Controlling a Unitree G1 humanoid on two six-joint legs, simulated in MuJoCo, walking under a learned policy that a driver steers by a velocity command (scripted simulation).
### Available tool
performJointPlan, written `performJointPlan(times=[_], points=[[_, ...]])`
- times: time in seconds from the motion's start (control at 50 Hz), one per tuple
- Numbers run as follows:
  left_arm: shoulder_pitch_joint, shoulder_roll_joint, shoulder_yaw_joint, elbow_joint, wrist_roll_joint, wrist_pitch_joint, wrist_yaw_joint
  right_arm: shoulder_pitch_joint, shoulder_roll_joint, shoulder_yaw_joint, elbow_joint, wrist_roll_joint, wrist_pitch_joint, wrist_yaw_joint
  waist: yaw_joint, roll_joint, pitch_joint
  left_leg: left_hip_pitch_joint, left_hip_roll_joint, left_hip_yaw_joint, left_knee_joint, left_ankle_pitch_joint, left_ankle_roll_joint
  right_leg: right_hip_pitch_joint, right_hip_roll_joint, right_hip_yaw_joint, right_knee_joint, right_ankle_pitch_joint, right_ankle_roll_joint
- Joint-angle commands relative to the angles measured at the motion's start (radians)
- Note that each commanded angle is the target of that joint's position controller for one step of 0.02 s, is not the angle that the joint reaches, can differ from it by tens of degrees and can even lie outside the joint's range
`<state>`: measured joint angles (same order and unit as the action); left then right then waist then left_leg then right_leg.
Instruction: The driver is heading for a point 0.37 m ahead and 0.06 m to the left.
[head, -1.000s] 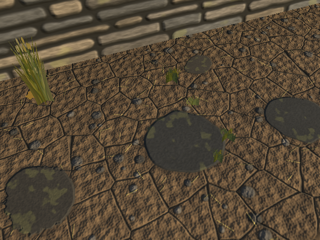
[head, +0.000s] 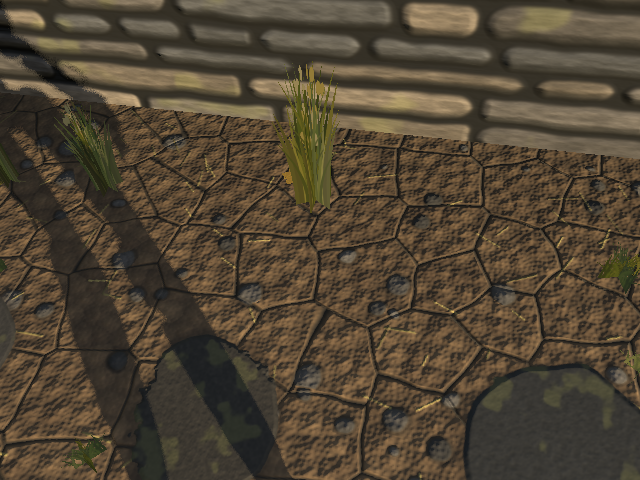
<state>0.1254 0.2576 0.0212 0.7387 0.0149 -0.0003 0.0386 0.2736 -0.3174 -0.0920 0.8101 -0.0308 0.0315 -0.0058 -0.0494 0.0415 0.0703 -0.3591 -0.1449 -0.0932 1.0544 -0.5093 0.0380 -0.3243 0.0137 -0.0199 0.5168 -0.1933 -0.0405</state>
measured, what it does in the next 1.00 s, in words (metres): walks ahead, turning left: left foot, then right foot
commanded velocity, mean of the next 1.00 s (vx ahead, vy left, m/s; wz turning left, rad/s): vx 0.28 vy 0.00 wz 0.42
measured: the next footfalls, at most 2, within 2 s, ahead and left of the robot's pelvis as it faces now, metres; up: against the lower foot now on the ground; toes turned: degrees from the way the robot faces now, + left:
left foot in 0.44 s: +0.17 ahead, +0.17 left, +0.00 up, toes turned +19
right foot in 0.92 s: +0.44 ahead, +0.13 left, +0.00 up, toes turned +21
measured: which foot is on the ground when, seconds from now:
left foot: up 0.00-0.42, down 0.44-0.92, up 0.94-1.00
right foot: down 0.00-0.44, up 0.46-0.90, down 0.92-1.00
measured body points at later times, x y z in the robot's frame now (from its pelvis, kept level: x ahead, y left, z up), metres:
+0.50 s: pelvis +0.13 +0.08 -0.01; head +0.14 +0.10 +0.44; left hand +0.07 +0.36 -0.14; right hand +0.38 -0.11 -0.08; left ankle +0.13 +0.16 -0.74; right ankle +0.07 -0.09 -0.70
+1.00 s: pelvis +0.30 +0.15 -0.01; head +0.34 +0.16 +0.44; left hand +0.30 +0.42 -0.13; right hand +0.45 -0.07 -0.15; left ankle +0.14 +0.18 -0.67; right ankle +0.41 +0.12 -0.73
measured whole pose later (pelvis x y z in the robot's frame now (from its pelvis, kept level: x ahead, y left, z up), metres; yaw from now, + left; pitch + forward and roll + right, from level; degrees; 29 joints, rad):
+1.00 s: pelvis +0.30 +0.15 -0.01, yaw +24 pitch -1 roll +0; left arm 0.20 0.23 0.01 0.82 0.01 -0.04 0.01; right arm 0.30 -0.24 -0.02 0.88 -0.01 -0.02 -0.02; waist -0.01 0.02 0.08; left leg -0.20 -0.13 -0.07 0.96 -0.51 0.04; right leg -0.37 0.03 -0.09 0.53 -0.16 -0.10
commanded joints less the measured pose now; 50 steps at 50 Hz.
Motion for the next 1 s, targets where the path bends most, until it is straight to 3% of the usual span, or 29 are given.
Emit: performJointPlan(times=[0.02, 0.06, 0.14, 0.28, 0.36, 0.4, 0.42, 0.44, 0.46, 0.48, 0.5, 0.52, 0.54, 0.58, 0.6, 0.68, 0.78, 0.84, 0.88, 0.9, 0.92, 0.94, 0.96, 0.98, 1.0], points=[[0.027, 0.124, 0.031, -0.054, 0.017, -0.007, -0.001, 0.053, -0.071, -0.011, -0.052, -0.011, 0.008, 0.044, 0.026, -0.213, -0.04, -0.166, 0.099, 0.025, 0.092, 0.106, -0.028, 0.113, -0.234, 0.28, -0.345, -0.242, -0.128], [0.072, 0.137, 0.04, -0.04, 0.012, -0.028, -0.01, 0.03, -0.065, -0.007, -0.065, -0.003, 0.004, 0.063, 0.035, -0.176, -0.056, -0.188, 0.108, 0.029, 0.073, 0.162, -0.031, 0.147, -0.243, 0.239, -0.366, -0.221, -0.132], [0.136, 0.155, 0.056, -0.018, 0.008, -0.056, -0.021, -0.062, -0.054, 0.001, -0.106, -0.008, -0.001, 0.078, 0.06, -0.149, -0.053, -0.273, 0.154, 0.033, -0.013, 0.227, -0.04, 0.222, -0.287, 0.188, -0.407, -0.241, -0.14], [0.2, 0.181, 0.077, 0.009, 0.013, -0.073, -0.036, -0.195, -0.018, 0.022, -0.171, -0.003, -0.014, 0.096, 0.098, -0.15, -0.026, -0.233, 0.199, 0.096, -0.246, 0.275, -0.029, 0.219, -0.32, 0.039, -0.414, -0.211, -0.131], [0.221, 0.2, 0.087, 0.023, 0.017, -0.068, -0.041, -0.243, -0.024, 0.027, -0.203, -0.006, -0.023, 0.099, 0.115, -0.172, -0.016, -0.112, 0.186, 0.168, -0.386, 0.196, 0.01, 0.194, -0.324, -0.041, -0.363, -0.187, -0.108], [0.224, 0.213, 0.092, 0.031, 0.012, -0.055, -0.044, -0.206, -0.03, 0.025, -0.204, -0.013, -0.031, 0.093, 0.093, -0.172, -0.017, -0.029, 0.16, 0.198, -0.461, 0.168, 0.042, 0.184, -0.337, -0.072, -0.289, -0.105, -0.099], [0.21, 0.211, 0.09, 0.031, 0.004, -0.048, -0.044, -0.129, -0.029, 0.022, -0.18, -0.02, -0.038, 0.087, 0.049, -0.142, -0.039, 0.086, 0.126, 0.214, -0.527, 0.197, 0.059, 0.142, -0.319, -0.121, -0.182, -0.018, -0.082], [0.216, 0.181, 0.078, 0.029, 0.006, -0.045, -0.046, 0.011, -0.059, 0.004, -0.126, -0.025, -0.048, 0.074, -0.008, -0.052, -0.118, 0.276, 0.086, 0.195, -0.581, 0.179, 0.079, 0.077, -0.261, -0.195, 0.047, 0.114, -0.056], [0.191, 0.113, 0.054, -0.019, 0.011, -0.043, -0.054, 0.174, -0.157, -0.024, -0.1, -0.03, -0.057, 0.053, -0.083, 0.173, -0.212, 0.482, 0.304, -0.156, -0.724, -0.083, 0.142, -0.138, -0.172, -0.264, 0.419, -0.015, 0.002], [0.11, 0.084, 0.048, -0.095, 0.031, -0.046, -0.063, 0.19, -0.264, -0.041, -0.119, 0.007, -0.06, 0.041, -0.072, 0.295, -0.17, 0.575, 0.488, -0.64, -0.884, -0.167, 0.232, -0.5, -0.018, -0.134, 0.624, -0.403, 0.038], [0.079, 0.144, 0.059, -0.092, 0.044, -0.044, -0.066, 0.176, -0.214, -0.03, -0.112, 0.015, -0.057, 0.032, -0.071, 0.126, -0.109, 0.539, 0.494, -0.561, -0.859, -0.04, 0.257, -0.568, -0.078, -0.002, 0.695, -0.335, 0.028], [0.095, 0.138, 0.057, -0.076, 0.021, -0.053, -0.074, 0.126, -0.155, -0.01, -0.114, 0.013, -0.058, 0.025, -0.022, 0.08, -0.058, 0.456, 0.455, -0.405, -0.818, 0.25, 0.231, -0.516, -0.116, 0.008, 0.662, -0.218, 0.023], [0.131, 0.126, 0.053, -0.047, 0.011, -0.056, -0.076, 0.068, -0.11, 0.005, -0.12, 0.011, -0.064, 0.022, 0.027, 0.035, -0.038, 0.376, 0.392, -0.271, -0.8, 0.549, 0.194, -0.427, -0.136, 0.009, 0.598, -0.157, 0.029], [0.21, 0.12, 0.05, -0.002, 0.025, -0.034, -0.07, -0.015, -0.073, 0.022, -0.137, 0.02, -0.082, 0.016, 0.087, 0.044, -0.086, 0.321, 0.313, -0.112, -0.771, 0.962, 0.16, -0.298, -0.127, -0.012, 0.578, -0.097, 0.056], [0.223, 0.118, 0.051, 0.007, 0.026, -0.023, -0.069, -0.008, -0.072, 0.024, -0.129, 0.027, -0.09, 0.016, 0.096, 0.044, -0.107, 0.31, 0.303, -0.074, -0.754, 1.107, 0.153, -0.266, -0.11, -0.021, 0.587, -0.078, 0.064], [0.159, 0.09, 0.041, 0.0, 0.018, -0.002, -0.069, 0.065, -0.072, 0.027, -0.081, 0.031, -0.089, 0.005, 0.073, 0.033, -0.093, 0.333, 0.288, -0.023, -0.758, 1.216, 0.133, -0.298, -0.082, -0.034, 0.512, 0.005, 0.068], [0.027, 0.055, 0.019, -0.023, 0.018, -0.008, -0.064, 0.118, -0.05, 0.04, -0.028, 0.023, -0.079, -0.014, 0.022, 0.05, -0.053, 0.374, 0.275, 0.001, -0.731, 1.2, 0.103, -0.26, -0.042, -0.055, 0.24, 0.101, 0.037], [0.058, 0.062, 0.016, -0.002, 0.015, -0.022, -0.052, 0.12, -0.052, 0.042, -0.001, 0.017, -0.076, -0.022, 0.03, 0.052, -0.054, 0.378, 0.287, -0.015, -0.664, 1.267, 0.088, -0.147, -0.004, -0.063, 0.13, 0.087, -0.004], [0.169, 0.086, 0.024, 0.04, 0.015, -0.034, -0.039, 0.091, -0.069, 0.038, 0.01, 0.022, -0.077, -0.027, 0.081, 0.045, -0.076, 0.381, 0.289, -0.037, -0.557, 1.328, 0.071, -0.018, 0.022, -0.056, 0.034, 0.084, -0.037], [0.252, 0.089, 0.026, 0.066, 0.018, -0.049, -0.031, 0.059, -0.076, 0.037, 0.011, 0.031, -0.08, -0.025, 0.136, 0.014, -0.102, 0.354, 0.26, -0.022, -0.445, 1.25, 0.055, 0.106, 0.001, -0.037, -0.087, 0.229, -0.055], [0.344, 0.139, 0.034, 0.088, 0.022, -0.062, -0.019, 0.054, -0.061, 0.044, -0.012, 0.037, -0.09, -0.021, 0.163, -0.069, -0.2, 0.242, 0.196, -0.002, -0.264, 0.94, 0.033, 0.319, -0.151, 0.105, -0.069, 0.679, -0.092], [0.331, 0.187, 0.038, 0.081, 0.014, -0.06, -0.018, 0.218, 0.023, 0.055, 0.011, 0.061, -0.082, -0.018, 0.081, -0.273, -0.318, 0.092, 0.029, 0.035, 0.006, 0.063, -0.007, 0.481, -0.426, 0.384, -0.015, 1.229, -0.289], [0.304, 0.147, 0.03, 0.08, -0.028, -0.053, -0.028, 0.225, -0.021, 0.047, 0.05, 0.032, -0.057, -0.023, 0.077, -0.201, -0.349, 0.07, 0.011, -0.034, 0.095, -0.097, -0.006, 0.408, -0.438, 0.458, -0.07, 1.152, -0.352], [0.219, 0.108, 0.02, 0.067, -0.029, -0.05, -0.03, 0.176, -0.033, 0.044, 0.06, 0.014, -0.044, -0.021, 0.058, -0.133, -0.231, 0.029, 0.045, -0.052, 0.132, -0.073, -0.01, 0.302, -0.398, 0.387, -0.118, 0.918, -0.334], [0.144, 0.061, 0.005, 0.054, -0.018, -0.044, -0.028, 0.124, -0.028, 0.046, 0.061, 0.003, -0.037, -0.018, 0.045, -0.084, -0.153, 0.019, 0.073, -0.047, 0.083, -0.036, -0.012, 0.209, -0.342, 0.319, -0.168, 0.708, -0.285]])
